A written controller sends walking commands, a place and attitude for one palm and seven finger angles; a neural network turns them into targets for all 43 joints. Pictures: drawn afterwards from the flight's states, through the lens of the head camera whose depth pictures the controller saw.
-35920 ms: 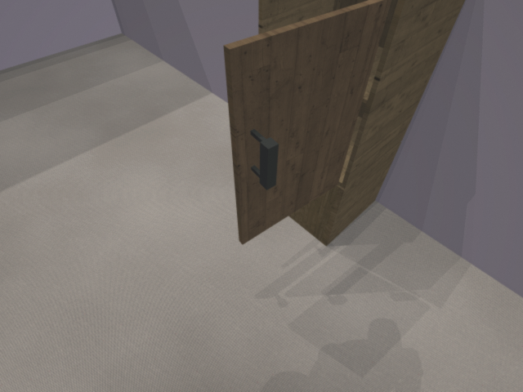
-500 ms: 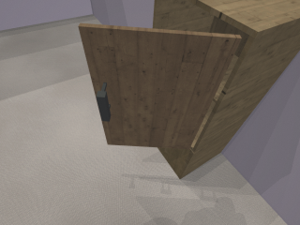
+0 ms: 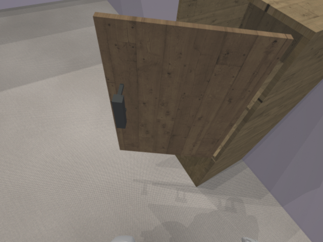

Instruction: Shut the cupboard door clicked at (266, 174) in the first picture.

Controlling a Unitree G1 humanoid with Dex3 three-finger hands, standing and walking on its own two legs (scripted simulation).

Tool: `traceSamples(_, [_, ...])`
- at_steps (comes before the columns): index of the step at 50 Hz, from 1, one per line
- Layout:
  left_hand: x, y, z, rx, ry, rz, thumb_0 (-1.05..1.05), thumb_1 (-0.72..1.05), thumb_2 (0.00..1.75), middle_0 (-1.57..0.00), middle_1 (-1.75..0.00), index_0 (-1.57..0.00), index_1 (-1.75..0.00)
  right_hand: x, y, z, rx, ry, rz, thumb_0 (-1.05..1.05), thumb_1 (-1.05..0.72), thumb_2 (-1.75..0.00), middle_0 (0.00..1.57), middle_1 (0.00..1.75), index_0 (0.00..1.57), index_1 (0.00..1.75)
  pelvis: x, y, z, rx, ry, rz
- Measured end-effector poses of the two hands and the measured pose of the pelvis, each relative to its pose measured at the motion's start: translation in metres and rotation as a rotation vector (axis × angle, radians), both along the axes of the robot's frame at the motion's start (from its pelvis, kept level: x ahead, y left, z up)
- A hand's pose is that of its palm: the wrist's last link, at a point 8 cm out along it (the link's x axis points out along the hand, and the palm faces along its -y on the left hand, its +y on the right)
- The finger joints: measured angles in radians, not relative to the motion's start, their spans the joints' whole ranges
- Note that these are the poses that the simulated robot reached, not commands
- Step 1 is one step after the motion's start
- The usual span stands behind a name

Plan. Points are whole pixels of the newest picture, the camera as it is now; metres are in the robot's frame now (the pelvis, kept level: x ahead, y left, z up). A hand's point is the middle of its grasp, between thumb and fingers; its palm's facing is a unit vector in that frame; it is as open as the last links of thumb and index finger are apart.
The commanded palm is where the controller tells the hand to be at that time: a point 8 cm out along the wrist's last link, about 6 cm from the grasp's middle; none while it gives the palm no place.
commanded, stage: come to a stop and stand still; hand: left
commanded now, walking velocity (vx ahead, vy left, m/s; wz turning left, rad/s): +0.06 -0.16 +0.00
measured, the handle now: (121, 106) +0.45 +0.16 +0.02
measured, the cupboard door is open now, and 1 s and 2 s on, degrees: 56 56 56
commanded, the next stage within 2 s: look again from close up in 0.84 s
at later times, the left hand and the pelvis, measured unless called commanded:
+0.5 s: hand out of the picture +0.02 +0.15 -0.16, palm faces -0.02 -0.98 -0.19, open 7.3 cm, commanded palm none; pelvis -0.02 -0.03 +0.01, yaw -1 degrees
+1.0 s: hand out of the picture -0.03 +0.11 -0.17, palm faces +0.03 -0.99 -0.14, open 7.4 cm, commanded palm none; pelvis -0.01 -0.04 +0.01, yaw -1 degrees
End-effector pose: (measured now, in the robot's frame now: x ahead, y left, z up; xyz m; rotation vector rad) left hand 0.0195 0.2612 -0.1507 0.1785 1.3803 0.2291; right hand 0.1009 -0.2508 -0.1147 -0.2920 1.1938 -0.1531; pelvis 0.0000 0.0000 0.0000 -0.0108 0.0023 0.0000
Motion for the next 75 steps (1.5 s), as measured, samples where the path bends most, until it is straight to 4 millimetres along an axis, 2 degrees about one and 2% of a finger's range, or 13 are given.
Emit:
traceSamples(4, [0.007, 0.006, 0.004, -0.013, -0.021, -0.011, 0.0, 0.91, 0.9, -0.2, -0.3, -0.2, -0.29, -0.018, 0.017, 0.006, 0.005, 0.016, 0.004, 0.0, -0.91, -0.9, 0.2, 0.3, 0.2, 0.3, -0.007, 0.005, 0.007, -0.014, 0.0, -0.001])
traceSamples(9, [0.012, -0.001, 0.012, -0.046, -0.044, -0.044, 0.0, 0.91, 0.9, -0.2, -0.3, -0.2, -0.29, -0.05, 0.028, 0.006, 0.037, 0.049, -0.04, 0.0, -0.91, -0.9, 0.2, 0.3, 0.21, 0.3, -0.014, 0.006, 0.014, -0.025, 0.001, -0.012])
traceSamples(16, [0.017, -0.031, 0.016, -0.071, -0.09, -0.087, 0.0, 0.91, 0.9, -0.2, -0.3, -0.2, -0.29, -0.106, 0.005, -0.003, 0.049, 0.121, -0.125, 0.0, -0.92, -0.9, 0.2, 0.3, 0.21, 0.3, -0.025, -0.008, 0.013, -0.014, -0.002, -0.013])
traceSamples(21, [0.004, -0.055, 0.016, -0.069, -0.079, -0.098, 0.0, 0.91, 0.9, -0.2, -0.3, -0.2, -0.29, -0.14, -0.01, -0.012, 0.075, 0.19, -0.169, 0.0, -0.91, -0.9, 0.2, 0.3, 0.21, 0.3, -0.028, -0.022, 0.01, 0.01, -0.007, -0.009])
traceSamples(26, [-0.011, -0.065, 0.017, -0.067, -0.045, -0.087, 0.0, 0.93, 0.9, -0.2, -0.3, -0.2, -0.3, -0.163, -0.011, -0.013, 0.098, 0.238, -0.185, 0.0, -0.91, -0.9, 0.2, 0.3, 0.2, 0.3, -0.024, -0.032, 0.013, 0.011, -0.017, -0.013])
traceSamples(30, [-0.024, -0.075, 0.016, -0.076, -0.015, -0.069, 0.0, 0.92, 0.9, -0.2, -0.3, -0.2, -0.3, -0.172, -0.009, -0.014, 0.113, 0.272, -0.188, 0.0, -0.91, -0.9, 0.2, 0.3, 0.2, 0.3, -0.023, -0.039, 0.014, 0.01, -0.023, -0.014])
traceSamples(37, [-0.046, -0.093, 0.012, -0.107, 0.04, -0.038, 0.0, 0.91, 0.9, -0.2, -0.3, -0.2, -0.29, -0.166, -0.006, -0.014, 0.126, 0.281, -0.18, 0.0, -0.91, -0.9, 0.2, 0.3, 0.2, 0.3, -0.02, -0.044, 0.014, 0.009, -0.024, -0.013])
traceSamples(44, [-0.058, -0.105, 0.009, -0.136, 0.076, -0.012, 0.0, 0.91, 0.9, -0.2, -0.3, -0.2, -0.29, -0.143, -0.006, -0.014, 0.121, 0.245, -0.158, 0.0, -0.91, -0.9, 0.2, 0.3, 0.2, 0.3, -0.016, -0.046, 0.014, 0.008, -0.021, -0.009])
traceSamples(49, [-0.059, -0.106, 0.008, -0.132, 0.068, -0.012, 0.0, 0.91, 0.9, -0.2, -0.3, -0.2, -0.29, -0.124, -0.01, -0.015, 0.101, 0.214, -0.134, 0.01, -0.92, -0.9, 0.2, 0.3, 0.21, 0.3, -0.013, -0.042, 0.011, -0.007, -0.01, -0.011])
traceSamples(56, [-0.045, -0.079, 0.006, -0.094, 0.01, -0.043, 0.0, 0.91, 0.9, -0.2, -0.3, -0.2, -0.3, -0.09, -0.004, -0.019, 0.091, 0.072, -0.106, 0.01, -0.92, -0.9, 0.2, 0.3, 0.2, 0.3, -0.011, -0.025, 0.004, -0.005, -0.021, -0.011])
traceSamples(61, [-0.028, -0.052, 0.009, -0.052, -0.044, -0.054, 0.0, 0.91, 0.9, -0.2, -0.3, -0.2, -0.3, -0.075, 0.005, -0.019, 0.096, 0.028, -0.078, 0.01, -0.93, -0.9, 0.2, 0.3, 0.2, 0.3, -0.013, -0.016, 0.002, 0.002, -0.027, -0.011])
traceSamples(68, [-0.015, -0.027, 0.016, -0.013, -0.072, -0.075, 0.0, 0.91, 0.9, -0.2, -0.3, -0.2, -0.29, -0.068, 0.014, -0.016, 0.105, 0.02, -0.055, 0.0, -0.93, -0.9, 0.2, 0.3, 0.2, 0.3, -0.014, -0.008, 0.004, 0.01, -0.018, -0.016])
traceSamples(75, [-0.014, -0.017, 0.018, -0.008, -0.054, -0.087, 0.0, 0.91, 0.9, -0.2, -0.3, -0.2, -0.29, -0.074, 0.014, -0.014, 0.097, 0.053, -0.055, 0.0, -0.91, -0.9, 0.2, 0.3, 0.21, 0.3, -0.014, -0.005, 0.006, 0.014, -0.013, -0.02])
